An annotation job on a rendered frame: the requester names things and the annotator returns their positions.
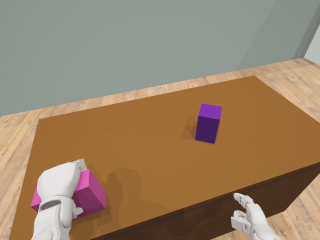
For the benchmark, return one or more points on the robot left hand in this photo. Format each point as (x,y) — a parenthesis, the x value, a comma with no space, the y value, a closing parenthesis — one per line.
(61,180)

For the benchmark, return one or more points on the robot right hand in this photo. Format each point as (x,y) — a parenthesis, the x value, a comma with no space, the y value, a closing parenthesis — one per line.
(243,222)

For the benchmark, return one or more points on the left robot forearm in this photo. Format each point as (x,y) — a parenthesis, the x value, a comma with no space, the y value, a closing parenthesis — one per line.
(54,219)

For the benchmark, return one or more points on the sponge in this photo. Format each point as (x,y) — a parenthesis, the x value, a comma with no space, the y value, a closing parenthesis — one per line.
(88,195)

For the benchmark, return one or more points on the table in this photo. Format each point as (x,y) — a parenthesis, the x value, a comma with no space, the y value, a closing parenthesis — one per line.
(162,184)

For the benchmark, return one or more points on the right robot forearm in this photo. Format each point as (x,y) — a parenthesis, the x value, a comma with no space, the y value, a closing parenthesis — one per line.
(263,232)

